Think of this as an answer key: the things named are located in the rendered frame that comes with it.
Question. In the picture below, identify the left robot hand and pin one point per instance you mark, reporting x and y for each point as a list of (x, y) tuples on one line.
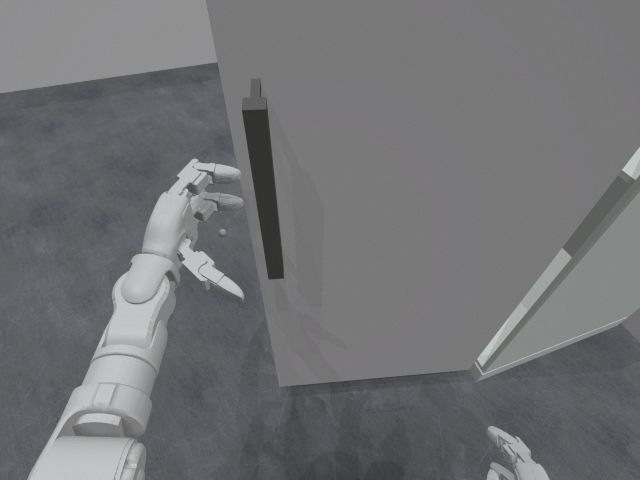
[(176, 215)]

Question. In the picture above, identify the right robot hand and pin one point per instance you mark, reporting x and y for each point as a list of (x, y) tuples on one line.
[(518, 457)]

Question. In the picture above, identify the handle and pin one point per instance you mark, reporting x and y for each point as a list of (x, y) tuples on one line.
[(256, 123)]

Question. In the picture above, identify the fridge door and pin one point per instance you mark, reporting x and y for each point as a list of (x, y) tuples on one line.
[(431, 158)]

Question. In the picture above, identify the left robot forearm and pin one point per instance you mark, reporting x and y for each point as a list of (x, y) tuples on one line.
[(114, 398)]

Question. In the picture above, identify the robot left upper arm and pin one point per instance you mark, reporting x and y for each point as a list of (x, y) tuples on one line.
[(93, 458)]

